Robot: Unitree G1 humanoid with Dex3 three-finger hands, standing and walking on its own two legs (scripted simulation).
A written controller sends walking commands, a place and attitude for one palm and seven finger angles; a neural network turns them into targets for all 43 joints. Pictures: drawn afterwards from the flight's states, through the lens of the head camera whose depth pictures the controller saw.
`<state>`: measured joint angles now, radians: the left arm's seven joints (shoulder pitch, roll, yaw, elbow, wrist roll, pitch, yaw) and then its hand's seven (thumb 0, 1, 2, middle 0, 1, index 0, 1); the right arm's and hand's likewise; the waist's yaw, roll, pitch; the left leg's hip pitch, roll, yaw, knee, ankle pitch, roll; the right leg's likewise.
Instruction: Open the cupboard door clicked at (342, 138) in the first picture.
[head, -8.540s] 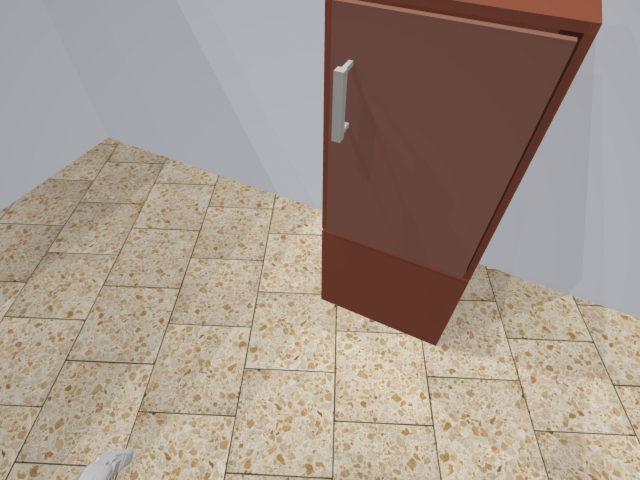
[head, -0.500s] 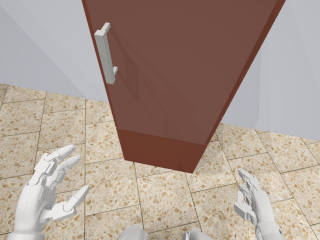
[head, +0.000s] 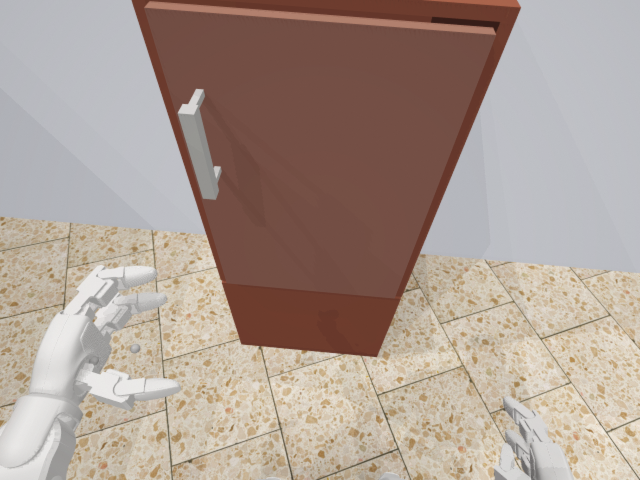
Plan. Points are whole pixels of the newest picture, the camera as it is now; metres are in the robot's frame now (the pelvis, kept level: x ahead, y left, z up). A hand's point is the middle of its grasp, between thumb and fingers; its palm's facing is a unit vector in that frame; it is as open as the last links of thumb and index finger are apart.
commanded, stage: raise the hand with hooked fingers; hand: left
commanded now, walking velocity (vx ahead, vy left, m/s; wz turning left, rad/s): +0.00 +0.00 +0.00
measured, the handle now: (204, 147) +0.52 +0.20 +0.11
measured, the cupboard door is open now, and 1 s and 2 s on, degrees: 0 0 0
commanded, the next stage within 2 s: move the hooked fingers beside the handle in 1.00 s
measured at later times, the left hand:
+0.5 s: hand (86, 262) +0.30 +0.27 +0.13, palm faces +0.05 -1.00 -0.05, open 14.0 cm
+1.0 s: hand (105, 262) +0.30 +0.25 +0.13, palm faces +0.03 -1.00 -0.04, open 14.0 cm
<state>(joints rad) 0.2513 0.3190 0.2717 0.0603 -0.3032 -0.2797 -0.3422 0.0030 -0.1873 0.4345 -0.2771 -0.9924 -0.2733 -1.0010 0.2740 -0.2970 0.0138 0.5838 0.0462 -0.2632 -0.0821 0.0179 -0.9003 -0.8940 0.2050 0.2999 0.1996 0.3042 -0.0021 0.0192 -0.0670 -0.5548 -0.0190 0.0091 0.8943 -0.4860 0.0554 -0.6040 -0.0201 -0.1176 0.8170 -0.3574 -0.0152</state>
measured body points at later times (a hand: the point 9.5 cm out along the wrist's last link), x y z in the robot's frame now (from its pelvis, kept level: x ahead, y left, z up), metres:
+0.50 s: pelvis +0.01 -0.01 +0.02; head +0.04 +0.00 +0.47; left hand +0.30 +0.32 +0.14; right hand +0.18 -0.24 -0.06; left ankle -0.02 +0.08 -0.70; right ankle +0.03 -0.12 -0.70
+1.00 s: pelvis +0.01 -0.02 +0.03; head +0.03 -0.03 +0.48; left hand +0.30 +0.30 +0.14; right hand +0.17 -0.26 -0.06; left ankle -0.02 +0.08 -0.70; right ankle +0.03 -0.12 -0.70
